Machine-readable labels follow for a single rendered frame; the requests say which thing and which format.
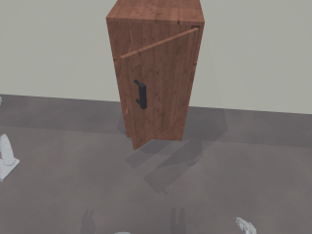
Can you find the cupboard door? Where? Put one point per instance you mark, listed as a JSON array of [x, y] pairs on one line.
[[165, 67]]

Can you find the handle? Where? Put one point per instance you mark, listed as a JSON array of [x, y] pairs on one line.
[[142, 101]]

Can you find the right robot hand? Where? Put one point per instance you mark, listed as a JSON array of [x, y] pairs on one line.
[[246, 227]]

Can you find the left robot hand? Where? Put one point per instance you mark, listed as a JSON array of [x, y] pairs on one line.
[[8, 162]]

